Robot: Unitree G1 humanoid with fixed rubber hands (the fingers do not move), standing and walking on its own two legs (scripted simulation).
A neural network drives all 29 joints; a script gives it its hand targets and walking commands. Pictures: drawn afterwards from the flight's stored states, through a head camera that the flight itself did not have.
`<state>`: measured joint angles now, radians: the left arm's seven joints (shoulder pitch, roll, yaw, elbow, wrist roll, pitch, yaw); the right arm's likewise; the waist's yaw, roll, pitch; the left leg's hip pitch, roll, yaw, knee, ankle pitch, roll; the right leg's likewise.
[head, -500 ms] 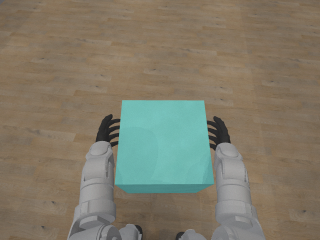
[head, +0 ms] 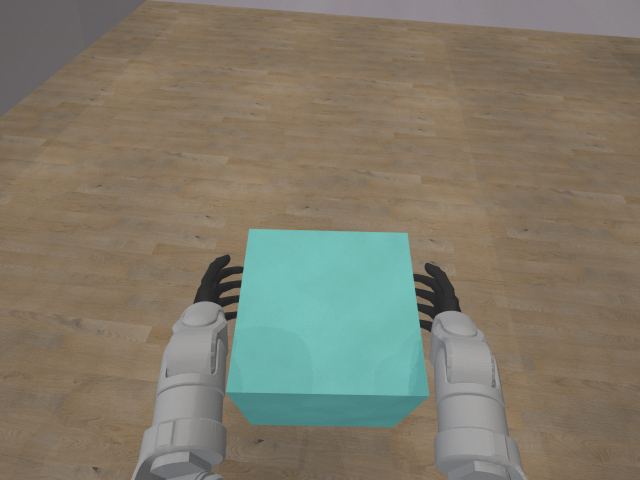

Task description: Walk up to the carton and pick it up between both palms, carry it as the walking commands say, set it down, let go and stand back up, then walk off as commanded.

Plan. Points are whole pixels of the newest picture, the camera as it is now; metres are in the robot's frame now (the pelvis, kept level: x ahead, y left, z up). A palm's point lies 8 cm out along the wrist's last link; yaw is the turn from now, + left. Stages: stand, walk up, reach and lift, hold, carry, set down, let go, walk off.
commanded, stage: reach and lift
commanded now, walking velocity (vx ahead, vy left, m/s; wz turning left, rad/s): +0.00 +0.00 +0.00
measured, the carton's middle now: (325, 333) +0.33 +0.01 -0.05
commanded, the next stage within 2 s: hold in 1.32 s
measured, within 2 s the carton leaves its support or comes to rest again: neither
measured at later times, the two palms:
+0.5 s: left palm (205, 308) +0.30 +0.16 +0.06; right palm (452, 317) +0.30 -0.15 +0.06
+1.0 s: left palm (207, 309) +0.30 +0.16 +0.05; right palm (455, 321) +0.30 -0.15 +0.05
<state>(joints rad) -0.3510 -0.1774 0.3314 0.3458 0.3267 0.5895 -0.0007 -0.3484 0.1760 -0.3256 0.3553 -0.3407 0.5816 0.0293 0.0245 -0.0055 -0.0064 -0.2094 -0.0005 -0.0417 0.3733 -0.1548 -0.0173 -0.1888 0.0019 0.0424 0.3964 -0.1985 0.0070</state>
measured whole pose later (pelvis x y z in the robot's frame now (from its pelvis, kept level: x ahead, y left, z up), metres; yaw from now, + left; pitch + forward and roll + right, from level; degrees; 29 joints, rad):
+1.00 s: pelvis +0.01 +0.00 +0.00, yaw +0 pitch -6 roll +0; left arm -0.28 -0.16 0.23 0.23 0.31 0.74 0.00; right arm -0.28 0.16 -0.25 0.23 -0.31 0.74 0.02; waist 0.00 -0.01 0.02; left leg -0.06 -0.01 -0.04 0.31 -0.14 -0.01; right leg -0.03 0.00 0.04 0.31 -0.18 0.01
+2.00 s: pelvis +0.00 +0.01 +0.00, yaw +0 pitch -7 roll +0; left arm -0.24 -0.15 0.21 0.19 0.29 0.76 0.00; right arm -0.25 0.15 -0.22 0.21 -0.29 0.76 0.01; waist 0.00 -0.01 0.02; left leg -0.06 -0.01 -0.03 0.32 -0.15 -0.01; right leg -0.03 0.00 0.06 0.34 -0.18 0.02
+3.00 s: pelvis -0.01 -0.04 -0.01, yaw +2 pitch +4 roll -1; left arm -0.22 -0.14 0.12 -0.13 0.15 1.00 0.11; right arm -0.18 0.13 -0.14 -0.16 -0.14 1.00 -0.10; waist -0.01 0.01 -0.11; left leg -0.45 0.07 0.01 0.74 -0.41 -0.03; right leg -0.35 0.00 -0.10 0.56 -0.28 -0.05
